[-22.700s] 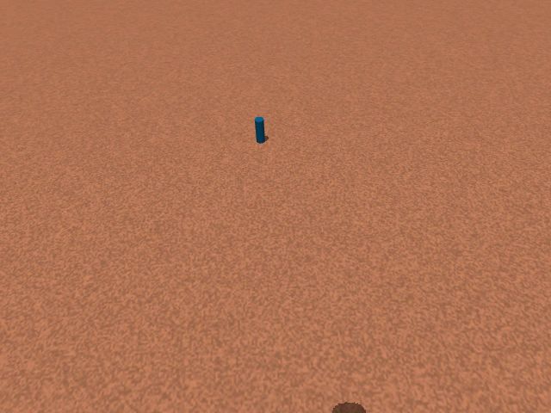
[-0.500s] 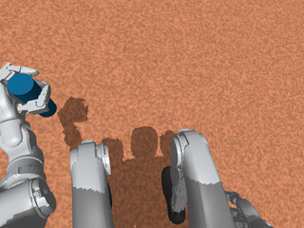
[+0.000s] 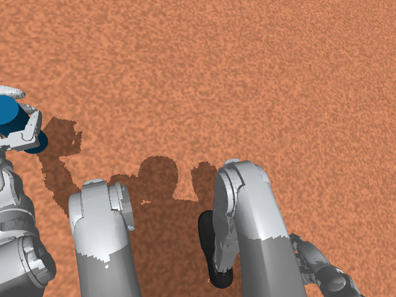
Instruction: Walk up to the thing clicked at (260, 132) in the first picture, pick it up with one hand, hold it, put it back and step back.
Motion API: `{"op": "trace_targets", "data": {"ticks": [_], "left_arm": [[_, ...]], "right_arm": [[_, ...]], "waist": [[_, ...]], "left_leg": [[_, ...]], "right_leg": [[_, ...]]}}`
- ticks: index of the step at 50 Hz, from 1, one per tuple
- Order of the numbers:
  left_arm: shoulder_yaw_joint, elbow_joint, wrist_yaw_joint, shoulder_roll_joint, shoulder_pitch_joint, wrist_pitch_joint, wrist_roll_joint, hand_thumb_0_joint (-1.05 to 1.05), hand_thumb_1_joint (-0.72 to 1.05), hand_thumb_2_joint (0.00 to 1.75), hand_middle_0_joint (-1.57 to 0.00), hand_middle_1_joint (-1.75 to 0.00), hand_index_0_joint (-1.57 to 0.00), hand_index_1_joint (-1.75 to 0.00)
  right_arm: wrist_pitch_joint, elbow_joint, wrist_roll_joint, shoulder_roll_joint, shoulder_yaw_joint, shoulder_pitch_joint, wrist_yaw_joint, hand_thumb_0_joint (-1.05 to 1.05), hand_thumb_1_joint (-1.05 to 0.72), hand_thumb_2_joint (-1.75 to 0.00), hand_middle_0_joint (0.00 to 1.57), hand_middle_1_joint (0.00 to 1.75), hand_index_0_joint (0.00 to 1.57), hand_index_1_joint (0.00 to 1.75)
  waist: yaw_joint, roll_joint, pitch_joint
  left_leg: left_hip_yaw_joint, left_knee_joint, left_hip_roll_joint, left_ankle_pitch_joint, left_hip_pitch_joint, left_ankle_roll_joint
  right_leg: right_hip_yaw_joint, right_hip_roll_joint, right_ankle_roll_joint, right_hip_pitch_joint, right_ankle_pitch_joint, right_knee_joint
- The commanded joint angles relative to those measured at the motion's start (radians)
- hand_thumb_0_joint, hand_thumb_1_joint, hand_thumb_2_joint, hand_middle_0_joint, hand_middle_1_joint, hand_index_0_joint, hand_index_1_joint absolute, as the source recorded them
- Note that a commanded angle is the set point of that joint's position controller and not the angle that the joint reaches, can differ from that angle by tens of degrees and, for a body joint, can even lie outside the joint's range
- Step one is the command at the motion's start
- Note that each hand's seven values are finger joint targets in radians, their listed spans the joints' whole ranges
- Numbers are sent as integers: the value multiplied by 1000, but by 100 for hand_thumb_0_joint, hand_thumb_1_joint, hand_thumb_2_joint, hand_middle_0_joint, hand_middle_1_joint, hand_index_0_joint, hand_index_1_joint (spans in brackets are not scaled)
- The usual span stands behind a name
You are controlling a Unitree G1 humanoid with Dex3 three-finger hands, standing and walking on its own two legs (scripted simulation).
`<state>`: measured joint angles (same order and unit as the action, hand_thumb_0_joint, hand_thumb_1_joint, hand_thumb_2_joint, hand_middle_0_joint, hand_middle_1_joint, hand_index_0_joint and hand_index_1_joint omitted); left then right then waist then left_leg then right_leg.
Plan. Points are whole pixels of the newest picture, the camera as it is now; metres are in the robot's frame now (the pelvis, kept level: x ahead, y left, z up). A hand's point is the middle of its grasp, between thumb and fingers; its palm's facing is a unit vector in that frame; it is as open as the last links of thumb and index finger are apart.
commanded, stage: crouch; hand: left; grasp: from the side
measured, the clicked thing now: (19, 128) +0.44 +0.30 -0.11
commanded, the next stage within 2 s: lower in 0.04 s
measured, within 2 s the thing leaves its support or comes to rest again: rests again in 1.54 s
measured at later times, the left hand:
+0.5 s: hand (35, 128) +0.45 +0.28 -0.14, palm faces +0.33 -0.94 +0.00, open 7.0 cm
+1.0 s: hand (40, 130) +0.46 +0.28 -0.17, palm faces +0.36 -0.93 +0.01, open 7.0 cm
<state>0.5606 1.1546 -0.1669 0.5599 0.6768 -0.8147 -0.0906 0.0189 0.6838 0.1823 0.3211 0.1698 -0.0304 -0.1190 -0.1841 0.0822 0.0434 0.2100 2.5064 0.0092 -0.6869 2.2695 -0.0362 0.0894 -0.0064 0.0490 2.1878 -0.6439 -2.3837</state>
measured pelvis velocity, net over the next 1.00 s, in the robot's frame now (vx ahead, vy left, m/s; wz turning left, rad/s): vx -0.01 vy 0.01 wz -0.09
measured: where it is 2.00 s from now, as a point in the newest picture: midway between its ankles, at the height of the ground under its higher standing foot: (170, 276)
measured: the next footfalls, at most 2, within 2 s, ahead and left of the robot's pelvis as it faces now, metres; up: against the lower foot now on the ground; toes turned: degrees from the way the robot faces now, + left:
none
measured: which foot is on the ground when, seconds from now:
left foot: down 0.00-1.00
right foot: down 0.00-1.00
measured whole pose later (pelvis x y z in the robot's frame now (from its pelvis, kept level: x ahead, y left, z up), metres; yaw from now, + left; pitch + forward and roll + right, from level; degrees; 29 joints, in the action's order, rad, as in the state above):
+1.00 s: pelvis -0.01 +0.01 -0.02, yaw -5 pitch +15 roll -16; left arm 0.60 1.43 -0.03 0.82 0.70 -1.03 -0.07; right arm 0.04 0.58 0.32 0.37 0.44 0.12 -0.14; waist -0.28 0.23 0.26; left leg 0.34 2.64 0.00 -0.70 2.24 -0.02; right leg 0.18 -0.05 0.07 2.10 -0.61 -2.41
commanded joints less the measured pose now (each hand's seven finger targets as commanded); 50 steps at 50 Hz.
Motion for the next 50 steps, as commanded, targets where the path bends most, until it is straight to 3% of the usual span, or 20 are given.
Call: {"op": "trace_targets", "data": {"ticks": [1, 8, 10, 13, 14, 16, 17, 21, 22, 23, 26, 33, 37, 42, 46, 50], "left_arm": [[24, -211, 10, 222, 271, -92, -16, 0, 44, 123, -124, -134, -126, -133], [3, -183, 13, 240, 259, -104, 2, 0, 42, 121, -129, -138, -131, -137], [-3, -126, 12, 224, 236, -102, -8, 0, 36, 122, -129, -139, -131, -138], [25, -72, 28, 253, 242, -117, -33, 0, 36, 120, -127, -138, -129, -136], [38, -60, 31, 271, 244, -125, -33, 0, 37, 121, -128, -138, -131, -137], [20, -32, 32, 271, 250, -144, -23, 0, 38, 121, -128, -139, -131, -137], [41, -27, 34, 305, 228, -151, -18, 0, 39, 121, -128, -138, -131, -136], [53, -23, 42, 368, 254, -190, 1, 0, 35, 118, -126, -135, -128, -134], [60, -16, 43, 369, 253, -199, -2, 0, 37, 118, -125, -135, -127, -133], [82, -11, 49, 406, 250, -204, -3, 0, 35, 117, -125, -134, -127, -133], [79, 0, 53, 412, 259, -223, -5, 0, 36, 117, -122, -132, -124, -131], [28, 63, 57, 383, 245, -241, 6, 0, 34, 118, -124, -134, -126, -133], [45, 89, 79, 411, 231, -248, -3, 0, 34, 121, -124, -136, -126, -135], [39, 98, 109, 438, 244, -274, 15, 0, 36, 121, -123, -135, -125, -134], [58, 119, 133, 468, 245, -293, 16, 0, 40, 122, -125, -137, -127, -135], [38, 139, 147, 485, 265, -312, 30, 0, 39, 122, -124, -135, -127, -134]], "right_arm": [[0, -38, 14, 281, -76, -107, 7, 0, -91, -91, 20, 30, 20, 30], [12, -45, 27, 298, -55, -83, 2, 0, -92, -91, 20, 30, 20, 30], [15, -47, 31, 299, -41, -81, 0, 0, -92, -91, 20, 30, 20, 30], [13, -59, 37, 303, -13, -71, -3, 0, -91, -90, 20, 30, 20, 30], [14, -65, 38, 307, -6, -65, -2, 0, -91, -90, 20, 30, 20, 30], [14, -72, 49, 316, 7, -46, -2, 0, -91, -90, 20, 30, 20, 30], [14, -69, 51, 318, 11, -43, -2, 0, -91, -90, 20, 30, 20, 30], [19, -76, 72, 330, 38, -11, 0, 0, -91, -90, 20, 30, 20, 30], [17, -83, 76, 335, 46, 0, -1, 0, -91, -90, 20, 30, 20, 30], [17, -82, 80, 340, 53, 4, 0, 0, -91, -90, 20, 30, 20, 30], [20, -83, 94, 353, 70, 10, 1, 0, -92, -90, 20, 30, 20, 30], [21, -88, 116, 380, 98, 40, 2, 0, -92, -90, 20, 30, 20, 30], [22, -97, 124, 381, 121, 39, -2, 0, -91, -90, 20, 30, 20, 30], [32, -108, 137, 394, 140, 70, -3, 0, -90, -90, 20, 30, 20, 30], [32, -117, 147, 396, 159, 82, -5, 0, -91, -90, 20, 30, 20, 30], [35, -121, 156, 401, 172, 102, -4, 0, -91, -90, 20, 30, 20, 30]], "waist": [[-17, -343, -634], [-43, -365, -576], [-61, -311, -560], [-68, -246, -543], [-70, -236, -538], [-87, -249, -518], [-71, -261, -516], [-80, -321, -511], [-87, -323, -498], [-79, -339, -502], [-100, -365, -486], [-141, -392, -428], [-146, -351, -426], [-155, -378, -385], [-165, -366, -377], [-177, -383, -345]], "left_leg": [[-96, -289, 12, 129, -441, 25], [-76, -290, 19, 102, -442, 20], [-84, -253, 16, 98, -391, 30], [-80, -222, 14, 79, -325, 41], [-74, -220, 15, 82, -331, 41], [-63, -222, 18, 67, -346, 38], [-65, -219, 20, 84, -354, 35], [-56, -216, 29, 89, -385, 27], [-51, -217, 30, 87, -391, 26], [-51, -213, 32, 79, -391, 25], [-40, -212, 36, 101, -406, 19], [-3, -211, 45, 140, -454, 5], [-2, -188, 43, 136, -420, 15], [25, -206, 52, 115, -438, 6], [25, -187, 52, 112, -423, 12], [36, -195, 55, 86, -421, 9]], "right_leg": [[104, -33, -76, -316, 166, 183], [120, -33, -77, -282, 143, 172], [117, -38, -69, -319, 151, 184], [121, -45, -59, -367, 143, 193], [126, -46, -59, -365, 144, 192], [138, -47, -60, -347, 131, 185], [137, -49, -62, -356, 141, 181], [146, -54, -66, -354, 145, 162], [151, -52, -64, -351, 145, 161], [151, -56, -66, -357, 141, 158], [161, -56, -66, -363, 162, 150], [192, -53, -64, -333, 204, 124], [196, -60, -55, -384, 208, 140], [216, -62, -57, -359, 189, 127], [218, -69, -52, -379, 196, 134], [228, -72, -53, -362, 177, 133]]}}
